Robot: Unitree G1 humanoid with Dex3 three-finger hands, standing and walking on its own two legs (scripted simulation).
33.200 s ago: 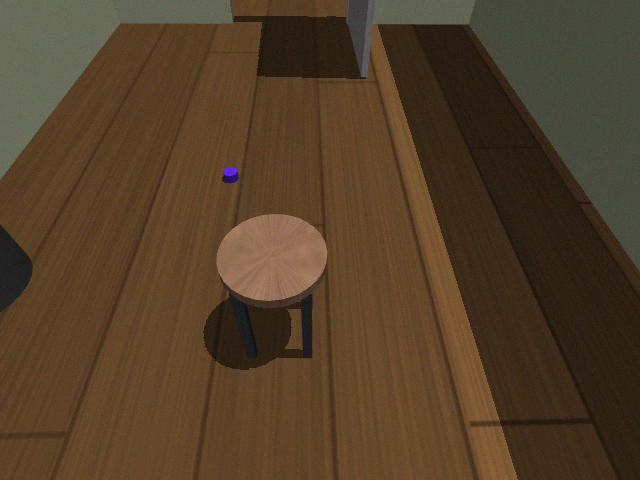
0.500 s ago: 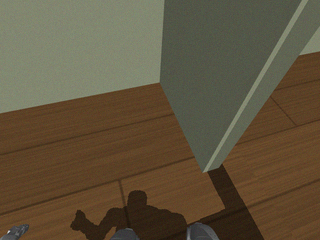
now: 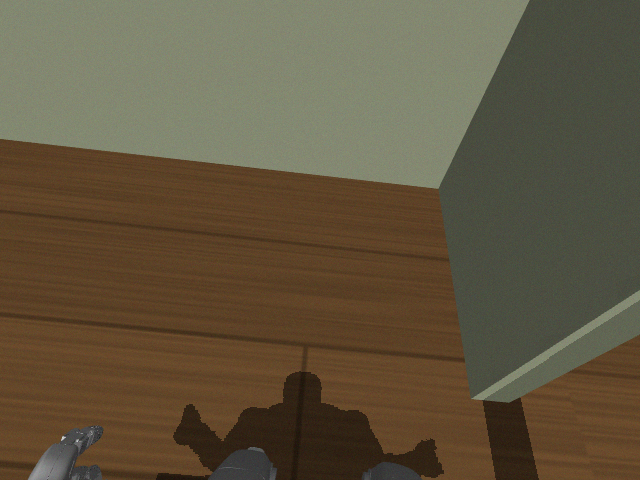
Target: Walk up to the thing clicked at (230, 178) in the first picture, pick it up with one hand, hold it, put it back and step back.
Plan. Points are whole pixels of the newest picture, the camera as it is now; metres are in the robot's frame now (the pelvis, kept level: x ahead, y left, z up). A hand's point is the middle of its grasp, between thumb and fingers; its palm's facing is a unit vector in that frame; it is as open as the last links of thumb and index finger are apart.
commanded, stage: walk up
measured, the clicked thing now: out of the picture +0.23 +1.39 -0.72
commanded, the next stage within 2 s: none
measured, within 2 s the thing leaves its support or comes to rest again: neither
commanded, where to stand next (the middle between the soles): +0.06 -0.03 m, yaw +73 degrees
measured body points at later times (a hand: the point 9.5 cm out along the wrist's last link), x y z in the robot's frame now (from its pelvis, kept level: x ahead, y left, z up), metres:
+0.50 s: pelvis -0.03 -0.10 +0.01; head +0.01 -0.07 +0.45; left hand -0.04 +0.24 -0.09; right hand +0.20 -0.35 -0.09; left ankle -0.01 +0.07 -0.65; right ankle +0.05 -0.19 -0.71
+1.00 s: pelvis -0.02 -0.09 +0.01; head -0.03 -0.06 +0.46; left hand -0.23 +0.18 -0.11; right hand +0.27 -0.27 -0.06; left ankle -0.11 +0.00 -0.71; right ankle +0.16 -0.13 -0.67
